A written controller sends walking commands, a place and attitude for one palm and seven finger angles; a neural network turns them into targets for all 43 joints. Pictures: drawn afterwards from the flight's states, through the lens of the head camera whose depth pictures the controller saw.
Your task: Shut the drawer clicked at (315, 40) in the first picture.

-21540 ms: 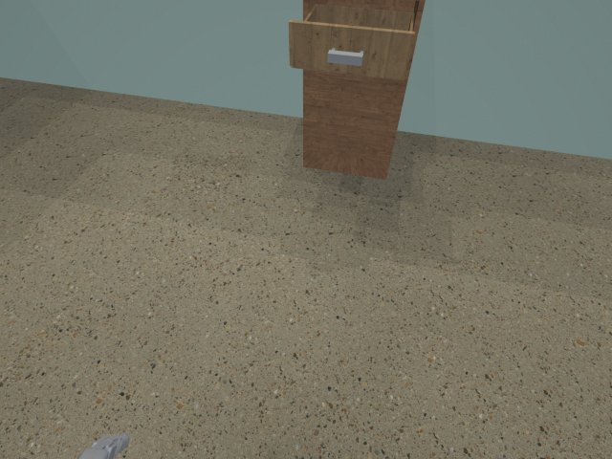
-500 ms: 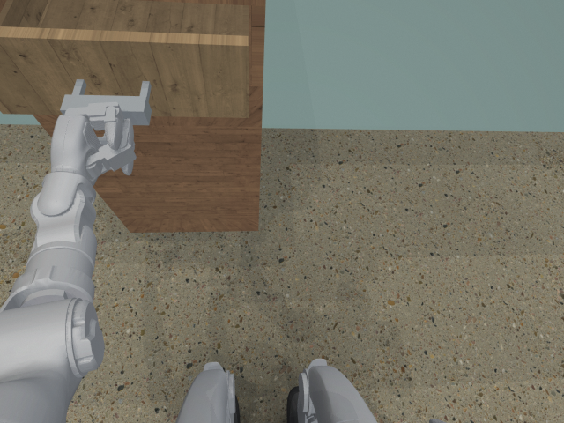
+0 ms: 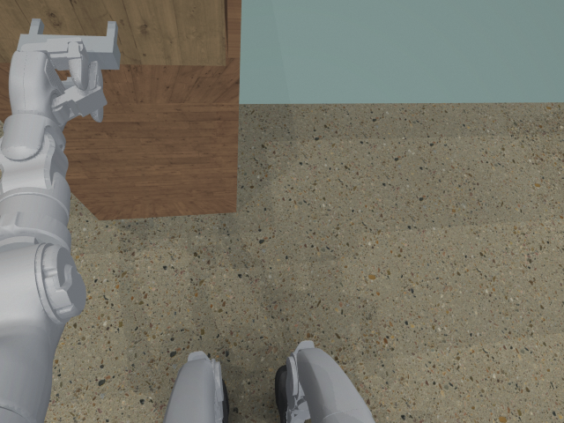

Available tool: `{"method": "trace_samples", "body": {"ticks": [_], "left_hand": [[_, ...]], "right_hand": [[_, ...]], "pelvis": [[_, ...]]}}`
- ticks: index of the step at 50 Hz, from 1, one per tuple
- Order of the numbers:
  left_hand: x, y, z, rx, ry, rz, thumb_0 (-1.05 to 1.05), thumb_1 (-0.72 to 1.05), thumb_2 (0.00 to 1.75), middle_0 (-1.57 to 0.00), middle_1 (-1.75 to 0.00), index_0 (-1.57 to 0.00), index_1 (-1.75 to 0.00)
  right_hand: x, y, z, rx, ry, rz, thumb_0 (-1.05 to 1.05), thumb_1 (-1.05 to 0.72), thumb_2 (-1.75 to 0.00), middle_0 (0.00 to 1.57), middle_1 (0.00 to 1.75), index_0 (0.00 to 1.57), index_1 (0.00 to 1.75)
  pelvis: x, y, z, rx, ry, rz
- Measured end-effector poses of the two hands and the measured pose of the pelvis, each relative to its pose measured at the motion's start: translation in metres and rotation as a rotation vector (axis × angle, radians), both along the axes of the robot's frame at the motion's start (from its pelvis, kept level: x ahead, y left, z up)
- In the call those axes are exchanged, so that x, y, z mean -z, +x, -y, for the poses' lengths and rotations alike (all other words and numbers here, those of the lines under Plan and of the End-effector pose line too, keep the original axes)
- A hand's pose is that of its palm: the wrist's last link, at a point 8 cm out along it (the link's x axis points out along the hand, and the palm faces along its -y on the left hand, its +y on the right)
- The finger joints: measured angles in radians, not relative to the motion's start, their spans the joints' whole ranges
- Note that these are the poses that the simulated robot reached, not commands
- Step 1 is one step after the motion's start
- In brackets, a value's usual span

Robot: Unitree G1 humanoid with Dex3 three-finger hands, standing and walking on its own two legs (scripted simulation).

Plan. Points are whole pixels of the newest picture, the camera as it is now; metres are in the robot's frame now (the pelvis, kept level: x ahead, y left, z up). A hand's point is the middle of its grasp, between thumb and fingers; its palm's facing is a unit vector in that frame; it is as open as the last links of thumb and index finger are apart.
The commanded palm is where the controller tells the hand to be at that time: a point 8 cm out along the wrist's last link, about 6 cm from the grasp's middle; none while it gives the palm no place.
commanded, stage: push the drawer shut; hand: left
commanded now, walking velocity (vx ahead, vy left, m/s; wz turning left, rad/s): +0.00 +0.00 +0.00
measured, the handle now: (73, 39) +0.62 +0.22 +0.07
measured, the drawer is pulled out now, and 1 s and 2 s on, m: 0.02 0.00 0.00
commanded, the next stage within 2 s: pull the fist back off the drawer in 0.60 s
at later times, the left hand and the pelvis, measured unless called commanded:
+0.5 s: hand (84, 69) +0.57 +0.20 +0.07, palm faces -0.01 -1.00 -0.04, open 3.4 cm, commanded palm +0.61 +0.21 +0.07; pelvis +0.00 +0.01 -0.01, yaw +0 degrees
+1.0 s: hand (85, 68) +0.57 +0.20 +0.07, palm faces +0.01 -1.00 -0.04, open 3.5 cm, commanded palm +0.58 +0.20 +0.07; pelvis -0.02 +0.01 -0.01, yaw +0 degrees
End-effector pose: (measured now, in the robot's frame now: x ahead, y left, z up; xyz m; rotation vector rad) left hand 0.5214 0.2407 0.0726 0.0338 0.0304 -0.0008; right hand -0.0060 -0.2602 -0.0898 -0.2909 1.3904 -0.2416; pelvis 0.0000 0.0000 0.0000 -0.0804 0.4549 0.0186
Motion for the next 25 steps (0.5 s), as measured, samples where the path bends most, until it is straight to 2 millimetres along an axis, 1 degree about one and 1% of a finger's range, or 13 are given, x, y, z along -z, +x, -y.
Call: {"method": "trace_samples", "body": {"ticks": [10,17,25], "left_hand": [[-0.002,0.025,-0.002,0.006,-0.003,-0.009,0.05,0.7,0.89,-1.4,-1.6,-1.4,-1.6],[-0.001,0.029,-0.011,0.011,0.004,-0.02,0.03,0.59,0.88,-1.4,-1.6,-1.4,-1.6],[-0.002,0.031,-0.015,0.01,0.007,-0.011,0.05,0.54,0.88,-1.4,-1.6,-1.43,-1.6]], "right_hand": [[-0.005,-0.023,-0.01,0.039,0.0,-0.074,0.0,-0.9,-0.9,0.2,0.3,0.2,0.3],[-0.006,-0.033,-0.016,0.041,0.004,-0.116,0.0,-0.9,-0.9,0.2,0.3,0.2,0.3],[-0.006,-0.037,-0.016,0.023,-0.015,-0.121,0.0,-0.9,-0.9,0.2,0.3,0.2,0.3]], "pelvis": [[0.001,0.003,-0.006,0.008,-0.013,-0.027],[0.003,0.003,-0.008,0.002,-0.021,-0.039],[0.008,-0.004,-0.008,-0.012,-0.032,-0.053]]}}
